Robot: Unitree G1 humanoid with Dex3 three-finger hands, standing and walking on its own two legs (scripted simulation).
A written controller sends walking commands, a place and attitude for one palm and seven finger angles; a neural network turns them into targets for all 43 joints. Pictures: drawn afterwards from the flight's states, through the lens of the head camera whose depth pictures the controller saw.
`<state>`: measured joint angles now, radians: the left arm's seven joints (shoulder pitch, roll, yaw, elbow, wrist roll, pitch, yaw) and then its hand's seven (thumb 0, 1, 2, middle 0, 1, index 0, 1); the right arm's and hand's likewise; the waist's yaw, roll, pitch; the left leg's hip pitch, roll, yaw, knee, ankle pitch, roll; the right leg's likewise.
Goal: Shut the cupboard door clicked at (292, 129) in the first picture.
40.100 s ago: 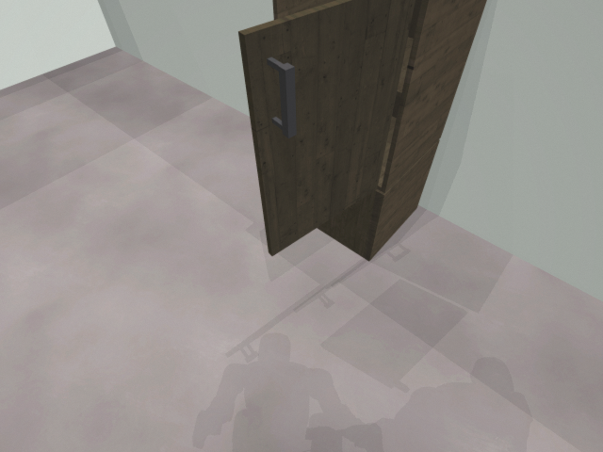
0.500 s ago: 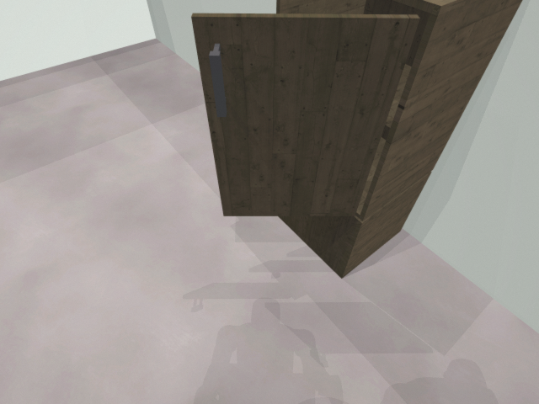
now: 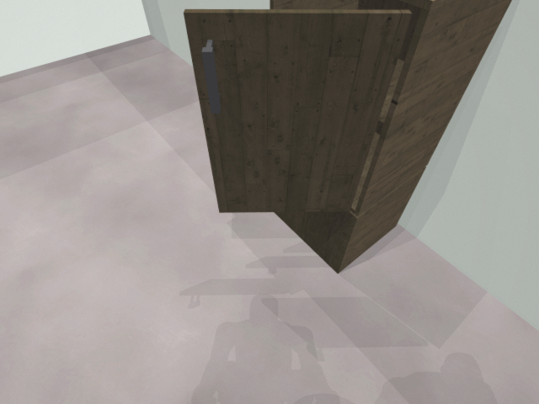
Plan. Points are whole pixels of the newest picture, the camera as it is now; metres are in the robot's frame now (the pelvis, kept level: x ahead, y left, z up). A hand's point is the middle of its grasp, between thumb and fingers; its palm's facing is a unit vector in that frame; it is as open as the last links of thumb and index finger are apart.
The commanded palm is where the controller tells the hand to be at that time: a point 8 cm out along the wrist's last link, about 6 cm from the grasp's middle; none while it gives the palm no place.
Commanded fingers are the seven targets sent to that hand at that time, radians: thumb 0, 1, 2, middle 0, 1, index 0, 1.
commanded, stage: shuffle to correct the standing spot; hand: left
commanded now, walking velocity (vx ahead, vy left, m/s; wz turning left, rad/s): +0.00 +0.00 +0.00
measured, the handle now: (212, 77) +0.68 +0.16 +0.13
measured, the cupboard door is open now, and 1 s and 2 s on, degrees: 52 52 52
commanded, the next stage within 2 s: come to a stop and stand still in 0.92 s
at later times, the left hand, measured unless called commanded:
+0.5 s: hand out of the picture +0.03 +0.20 -0.19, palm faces +0.08 -0.99 -0.12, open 7.4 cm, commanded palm none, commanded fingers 0.00 0.90 0.90 -0.20 -0.30 -0.20 -0.30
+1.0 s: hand (216, 311) +0.32 +0.13 -0.18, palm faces +0.08 -0.98 -0.17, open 7.3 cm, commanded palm none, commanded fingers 0.00 0.90 0.90 -0.20 -0.30 -0.20 -0.30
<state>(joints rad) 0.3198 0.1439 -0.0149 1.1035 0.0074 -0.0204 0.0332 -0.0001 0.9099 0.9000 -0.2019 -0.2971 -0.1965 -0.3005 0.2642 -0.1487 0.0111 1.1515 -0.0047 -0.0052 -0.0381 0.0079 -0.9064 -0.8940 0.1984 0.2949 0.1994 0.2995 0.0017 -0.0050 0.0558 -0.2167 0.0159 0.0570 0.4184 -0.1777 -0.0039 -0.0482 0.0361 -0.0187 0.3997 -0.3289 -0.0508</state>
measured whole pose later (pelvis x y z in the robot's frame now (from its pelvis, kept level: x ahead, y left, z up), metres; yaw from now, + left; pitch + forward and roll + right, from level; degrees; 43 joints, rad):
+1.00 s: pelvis +0.22 -0.04 -0.01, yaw +5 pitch +0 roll -1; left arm 0.12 0.14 0.06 0.98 0.01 -0.05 0.01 -0.01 0.93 0.90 -0.20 -0.30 -0.20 -0.30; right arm 0.33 -0.17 -0.05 1.10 -0.02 0.01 -0.02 0.01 -0.91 -0.89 0.20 0.30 0.20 0.30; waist -0.05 0.01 0.11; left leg -0.42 0.10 0.05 1.16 -0.51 -0.01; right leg -0.36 -0.03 -0.14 0.58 -0.22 -0.03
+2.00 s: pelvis +0.22 -0.04 +0.00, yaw +4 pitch -1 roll +0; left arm 0.26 0.17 0.02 1.09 0.02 0.01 0.02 0.00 0.91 0.90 -0.20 -0.30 -0.20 -0.30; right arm 0.31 -0.10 -0.01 1.12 -0.02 0.02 -0.02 0.01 -0.91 -0.89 0.20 0.29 0.20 0.30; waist 0.01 -0.02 0.04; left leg -0.20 -0.01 0.09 0.41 -0.20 0.03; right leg -0.25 -0.05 -0.11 0.42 -0.14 -0.01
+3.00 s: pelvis +0.22 -0.04 -0.02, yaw +5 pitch -3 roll +0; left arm 0.36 0.26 0.16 0.25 -0.17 -0.14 -0.01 0.01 0.91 0.90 -0.23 -0.32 -0.22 -0.33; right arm 0.28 -0.27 -0.02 0.79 0.04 -0.21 -0.07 0.02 -0.90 -0.89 0.20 0.30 0.20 0.30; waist 0.00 0.00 0.01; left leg -0.29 -0.01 0.08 0.66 -0.32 0.04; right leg -0.34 -0.07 -0.12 0.66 -0.27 -0.01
